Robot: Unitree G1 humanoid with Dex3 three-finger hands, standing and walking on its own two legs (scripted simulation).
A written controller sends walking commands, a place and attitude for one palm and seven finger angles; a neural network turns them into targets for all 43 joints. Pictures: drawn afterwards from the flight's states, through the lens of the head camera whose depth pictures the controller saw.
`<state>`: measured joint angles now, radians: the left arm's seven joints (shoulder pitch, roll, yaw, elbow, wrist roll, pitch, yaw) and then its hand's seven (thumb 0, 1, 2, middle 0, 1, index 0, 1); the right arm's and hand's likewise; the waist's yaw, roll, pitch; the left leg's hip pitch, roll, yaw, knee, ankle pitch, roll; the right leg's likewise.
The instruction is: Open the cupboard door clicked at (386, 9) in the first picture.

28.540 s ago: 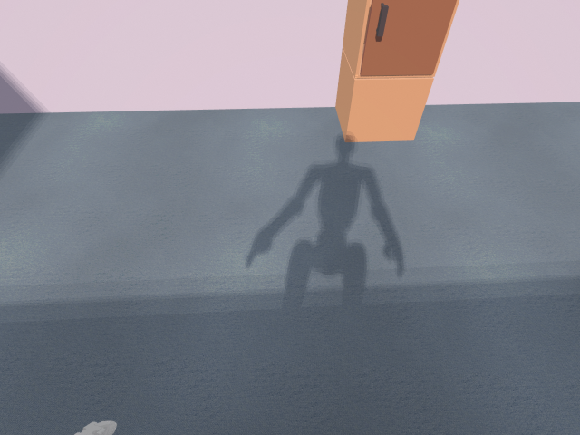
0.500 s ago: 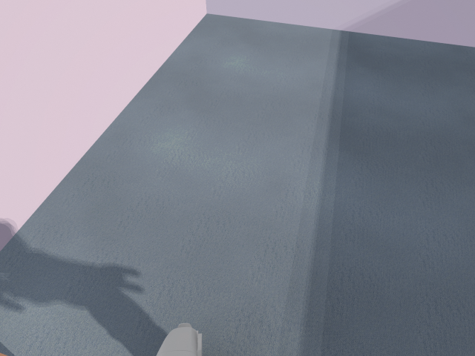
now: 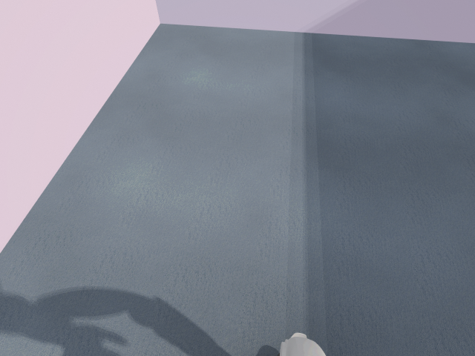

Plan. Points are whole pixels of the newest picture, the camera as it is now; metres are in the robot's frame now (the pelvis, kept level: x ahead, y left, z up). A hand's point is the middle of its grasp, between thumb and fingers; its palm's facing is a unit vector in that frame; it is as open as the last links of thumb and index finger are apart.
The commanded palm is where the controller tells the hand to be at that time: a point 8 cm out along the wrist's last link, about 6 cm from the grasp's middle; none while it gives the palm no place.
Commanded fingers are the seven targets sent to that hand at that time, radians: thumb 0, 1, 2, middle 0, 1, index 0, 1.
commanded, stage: walk to a spot facing it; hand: left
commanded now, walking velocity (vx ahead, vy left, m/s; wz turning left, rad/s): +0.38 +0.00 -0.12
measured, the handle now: out of the picture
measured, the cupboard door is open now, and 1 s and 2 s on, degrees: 46 46 46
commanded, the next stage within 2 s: turn to face it in 0.36 s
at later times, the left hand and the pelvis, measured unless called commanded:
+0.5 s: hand (184, 327) +0.20 +0.13 -0.19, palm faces +0.13 -0.98 -0.12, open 7.3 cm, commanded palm none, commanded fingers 0.00 0.90 0.90 -0.20 -0.30 -0.20 -0.30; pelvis +0.25 -0.03 -0.01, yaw +5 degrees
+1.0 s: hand (185, 219) +0.43 +0.16 -0.15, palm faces +0.31 -0.91 -0.28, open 7.3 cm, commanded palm none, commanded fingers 0.00 0.90 0.90 -0.20 -0.30 -0.20 -0.30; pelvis +0.37 -0.07 -0.01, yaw +20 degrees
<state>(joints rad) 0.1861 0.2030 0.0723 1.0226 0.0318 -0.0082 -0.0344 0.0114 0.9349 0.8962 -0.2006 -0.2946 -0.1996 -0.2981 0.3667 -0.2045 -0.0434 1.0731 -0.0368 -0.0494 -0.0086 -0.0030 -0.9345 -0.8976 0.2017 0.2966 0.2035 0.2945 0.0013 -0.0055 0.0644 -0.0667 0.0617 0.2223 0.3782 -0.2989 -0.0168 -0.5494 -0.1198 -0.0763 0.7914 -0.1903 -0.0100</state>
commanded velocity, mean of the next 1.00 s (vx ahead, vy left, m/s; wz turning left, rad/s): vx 0.14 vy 0.00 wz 0.41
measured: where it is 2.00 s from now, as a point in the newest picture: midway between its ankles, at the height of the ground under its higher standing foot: (266, 299)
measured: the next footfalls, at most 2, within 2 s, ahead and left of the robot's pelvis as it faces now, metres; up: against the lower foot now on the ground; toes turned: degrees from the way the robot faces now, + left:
right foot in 0.10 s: +0.18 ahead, -0.14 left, +0.00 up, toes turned -9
left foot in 0.52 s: +0.39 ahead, +0.09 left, +0.00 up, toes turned +13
